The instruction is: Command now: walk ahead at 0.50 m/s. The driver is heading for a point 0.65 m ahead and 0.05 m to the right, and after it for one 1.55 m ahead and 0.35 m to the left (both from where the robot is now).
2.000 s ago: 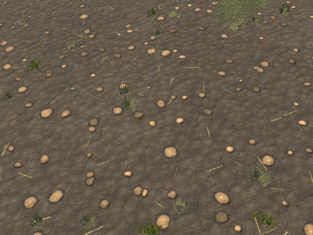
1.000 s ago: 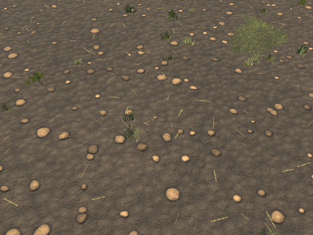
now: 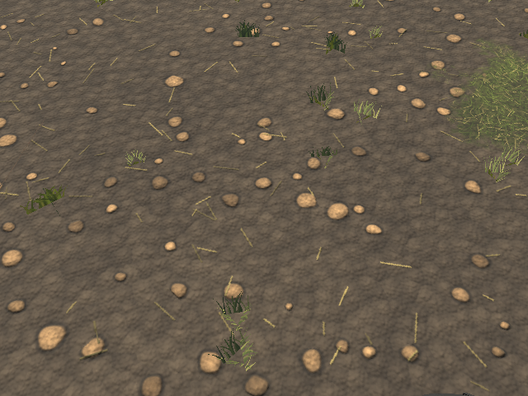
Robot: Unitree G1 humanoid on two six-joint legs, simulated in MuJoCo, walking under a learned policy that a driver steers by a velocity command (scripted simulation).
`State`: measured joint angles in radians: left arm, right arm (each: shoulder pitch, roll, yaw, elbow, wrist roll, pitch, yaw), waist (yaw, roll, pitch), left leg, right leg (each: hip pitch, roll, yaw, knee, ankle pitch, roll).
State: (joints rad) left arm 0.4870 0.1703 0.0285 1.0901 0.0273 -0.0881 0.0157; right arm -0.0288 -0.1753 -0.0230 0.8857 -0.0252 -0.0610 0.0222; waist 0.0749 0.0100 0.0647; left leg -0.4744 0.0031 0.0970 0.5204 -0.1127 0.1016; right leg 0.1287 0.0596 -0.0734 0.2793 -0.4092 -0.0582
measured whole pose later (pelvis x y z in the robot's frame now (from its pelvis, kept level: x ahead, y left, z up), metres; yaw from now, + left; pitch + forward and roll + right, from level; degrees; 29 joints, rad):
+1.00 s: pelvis +0.51 -0.02 +0.01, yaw +0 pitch +0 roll -1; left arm 0.40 0.15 0.02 1.07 0.02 -0.08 0.01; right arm 0.10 -0.17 -0.03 0.96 -0.02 -0.04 -0.01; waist 0.05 0.04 0.07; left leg -0.50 0.03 0.06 0.62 -0.09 0.05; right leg -0.01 0.08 -0.10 0.30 -0.29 -0.08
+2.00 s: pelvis +0.59 +0.01 +0.02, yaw +19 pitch +2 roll -1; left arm 0.14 0.24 0.06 0.87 0.03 0.01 0.01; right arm 0.29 -0.24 -0.08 0.87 -0.02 0.00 -0.01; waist -0.03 -0.01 0.00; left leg -0.24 -0.12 -0.11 0.36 -0.14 0.12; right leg -0.45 -0.02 0.04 0.86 -0.36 0.04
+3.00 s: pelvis +0.94 +0.21 +0.02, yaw +29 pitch +1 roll +2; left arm 0.09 0.24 0.04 0.81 0.03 -0.03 -0.05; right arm 0.44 -0.22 -0.03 0.97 -0.01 -0.09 0.01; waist -0.05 -0.04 0.03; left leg 0.06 -0.10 0.06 0.17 -0.25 0.08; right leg -0.65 -0.10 -0.05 0.72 -0.03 -0.02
